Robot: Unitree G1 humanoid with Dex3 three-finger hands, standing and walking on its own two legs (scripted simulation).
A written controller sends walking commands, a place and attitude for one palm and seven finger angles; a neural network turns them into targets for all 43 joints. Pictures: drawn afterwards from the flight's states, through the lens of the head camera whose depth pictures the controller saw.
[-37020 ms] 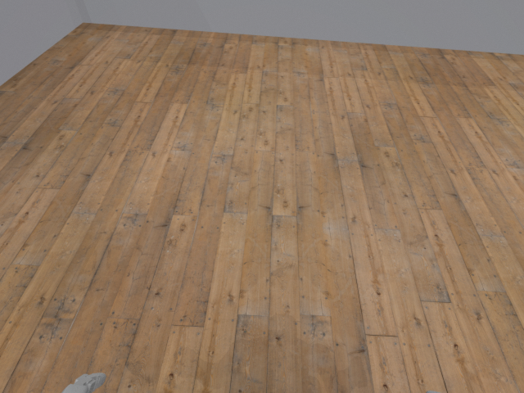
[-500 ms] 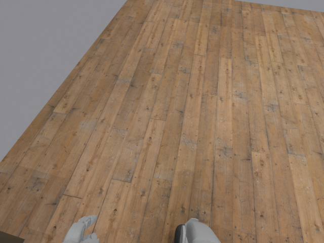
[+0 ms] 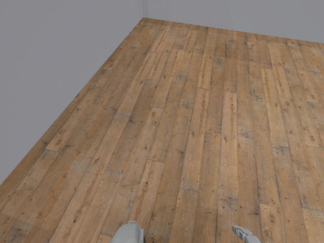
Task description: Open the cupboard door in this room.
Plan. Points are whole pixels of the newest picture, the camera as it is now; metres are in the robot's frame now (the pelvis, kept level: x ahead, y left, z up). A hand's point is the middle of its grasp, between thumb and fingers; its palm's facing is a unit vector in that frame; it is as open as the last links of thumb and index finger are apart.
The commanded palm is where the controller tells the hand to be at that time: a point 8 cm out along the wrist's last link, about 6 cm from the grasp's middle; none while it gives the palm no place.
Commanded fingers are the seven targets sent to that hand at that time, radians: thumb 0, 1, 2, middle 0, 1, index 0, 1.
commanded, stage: walk to a spot facing it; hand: left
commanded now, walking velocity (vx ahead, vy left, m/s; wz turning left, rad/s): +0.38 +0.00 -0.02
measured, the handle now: out of the picture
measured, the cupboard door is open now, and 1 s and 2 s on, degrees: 53 53 53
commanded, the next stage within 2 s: turn to face it in 0.64 s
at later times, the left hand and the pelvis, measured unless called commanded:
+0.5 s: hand (124, 163) +0.38 +0.18 -0.15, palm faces -0.11 -0.97 -0.23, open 7.3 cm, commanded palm none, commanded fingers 0.00 0.90 0.90 -0.20 -0.30 -0.20 -0.30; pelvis +0.25 -0.01 +0.00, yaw -5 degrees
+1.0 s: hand (141, 154) +0.45 +0.13 -0.20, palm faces +0.12 -0.98 -0.16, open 7.3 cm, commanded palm none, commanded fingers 0.00 0.90 0.90 -0.20 -0.30 -0.20 -0.30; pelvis +0.47 -0.04 -0.02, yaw +5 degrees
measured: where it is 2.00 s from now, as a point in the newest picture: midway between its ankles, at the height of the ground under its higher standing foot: (188, 183)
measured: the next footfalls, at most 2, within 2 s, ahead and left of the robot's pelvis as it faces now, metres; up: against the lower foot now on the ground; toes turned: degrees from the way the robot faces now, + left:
left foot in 0.10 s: +0.20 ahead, +0.12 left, +0.00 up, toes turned +6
right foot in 0.54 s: +0.38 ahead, -0.15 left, +0.00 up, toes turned -13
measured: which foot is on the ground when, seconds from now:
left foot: up 0.00-0.08, down 0.10-0.56, up 0.58-0.96, down 0.98-1.00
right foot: down 0.00-0.10, up 0.12-0.52, down 0.54-0.98, up 1.00-1.00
